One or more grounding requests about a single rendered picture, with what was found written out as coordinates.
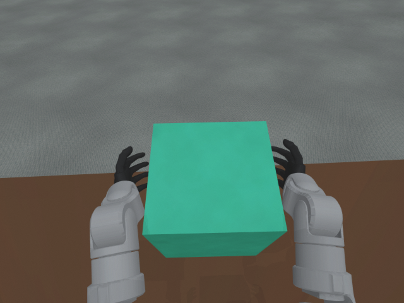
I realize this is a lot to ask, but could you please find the robot left forearm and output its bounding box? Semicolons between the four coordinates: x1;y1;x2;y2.
87;181;145;303

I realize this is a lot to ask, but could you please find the carton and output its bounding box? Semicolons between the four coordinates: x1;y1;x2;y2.
142;121;287;258

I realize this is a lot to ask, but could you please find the robot right hand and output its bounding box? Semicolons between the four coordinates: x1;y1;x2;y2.
271;139;306;189

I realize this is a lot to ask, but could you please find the robot left hand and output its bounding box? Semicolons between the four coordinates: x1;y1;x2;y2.
114;146;149;192

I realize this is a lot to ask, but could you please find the robot right forearm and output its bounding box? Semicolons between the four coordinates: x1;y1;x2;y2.
282;173;356;303

